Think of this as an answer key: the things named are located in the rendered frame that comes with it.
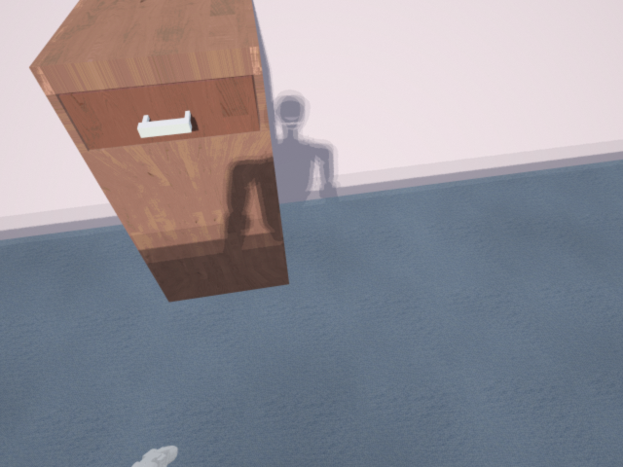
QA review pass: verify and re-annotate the drawer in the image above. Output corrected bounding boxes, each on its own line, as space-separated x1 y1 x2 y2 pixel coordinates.
59 75 260 150

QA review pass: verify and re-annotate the cabinet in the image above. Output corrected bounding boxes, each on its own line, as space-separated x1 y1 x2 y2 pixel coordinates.
29 0 289 302

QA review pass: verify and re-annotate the robot left hand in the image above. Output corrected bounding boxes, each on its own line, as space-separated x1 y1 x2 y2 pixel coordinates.
131 446 178 467

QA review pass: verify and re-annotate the handle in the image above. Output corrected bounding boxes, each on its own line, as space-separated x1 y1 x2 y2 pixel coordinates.
137 111 192 138

